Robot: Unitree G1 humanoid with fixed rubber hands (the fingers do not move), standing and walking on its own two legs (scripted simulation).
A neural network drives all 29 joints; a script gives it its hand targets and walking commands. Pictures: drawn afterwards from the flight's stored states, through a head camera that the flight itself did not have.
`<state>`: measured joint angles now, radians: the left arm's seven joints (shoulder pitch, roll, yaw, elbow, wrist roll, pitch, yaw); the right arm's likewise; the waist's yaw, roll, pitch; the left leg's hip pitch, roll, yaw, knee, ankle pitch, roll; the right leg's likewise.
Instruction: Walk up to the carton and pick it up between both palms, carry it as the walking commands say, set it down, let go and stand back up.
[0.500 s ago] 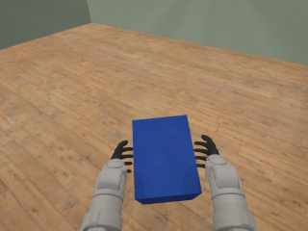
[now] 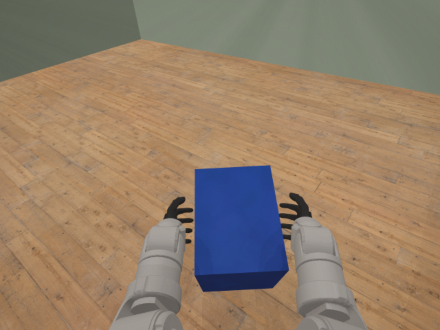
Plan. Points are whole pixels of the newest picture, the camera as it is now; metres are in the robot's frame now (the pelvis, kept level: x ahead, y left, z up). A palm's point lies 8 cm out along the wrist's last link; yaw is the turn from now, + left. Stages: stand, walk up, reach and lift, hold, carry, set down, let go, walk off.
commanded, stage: set down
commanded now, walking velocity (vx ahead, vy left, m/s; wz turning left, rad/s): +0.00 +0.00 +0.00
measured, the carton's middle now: (235, 231) +0.38 -0.06 -0.04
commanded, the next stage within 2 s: none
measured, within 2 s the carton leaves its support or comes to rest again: neither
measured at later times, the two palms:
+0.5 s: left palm (180, 252) +0.34 +0.07 -0.04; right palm (297, 250) +0.31 -0.18 -0.04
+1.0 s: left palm (183, 266) +0.36 +0.08 -0.14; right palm (283, 265) +0.33 -0.17 -0.14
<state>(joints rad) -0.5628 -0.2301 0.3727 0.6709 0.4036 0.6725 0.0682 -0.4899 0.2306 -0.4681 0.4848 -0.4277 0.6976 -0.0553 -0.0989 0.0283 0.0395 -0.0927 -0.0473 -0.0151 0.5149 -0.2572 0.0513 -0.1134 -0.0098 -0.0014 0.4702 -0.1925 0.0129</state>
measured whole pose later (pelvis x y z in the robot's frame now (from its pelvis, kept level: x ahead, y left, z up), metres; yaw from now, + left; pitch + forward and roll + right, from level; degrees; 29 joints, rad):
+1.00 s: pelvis -0.04 -0.01 -0.09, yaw +0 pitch +23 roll -1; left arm -0.73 -0.19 0.41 0.76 0.34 0.18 0.16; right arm -0.62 0.25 -0.52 0.53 -0.36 0.22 -0.13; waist -0.06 0.05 -0.02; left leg -1.11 -0.05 -0.01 1.07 -0.37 0.04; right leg -1.13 0.00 0.00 1.03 -0.31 0.01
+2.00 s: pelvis -0.05 -0.01 -0.23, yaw +3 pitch +38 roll -1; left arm -1.05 -0.08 0.38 0.90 0.27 0.24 0.23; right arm -0.89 0.16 -0.57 0.62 -0.29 0.26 -0.15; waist -0.09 0.07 -0.09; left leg -1.77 -0.10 -0.03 1.64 -0.53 0.02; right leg -1.77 0.03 0.03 1.60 -0.49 0.04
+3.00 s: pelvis -0.07 -0.02 -0.34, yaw +3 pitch +41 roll -2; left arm -1.41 0.09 0.29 1.00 0.17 0.25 0.22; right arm -1.21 0.02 -0.55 0.66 -0.20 0.29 -0.12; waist -0.10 0.06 0.17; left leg -2.16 -0.12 -0.02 2.02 -0.58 0.00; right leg -2.17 0.04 0.02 1.99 -0.54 0.04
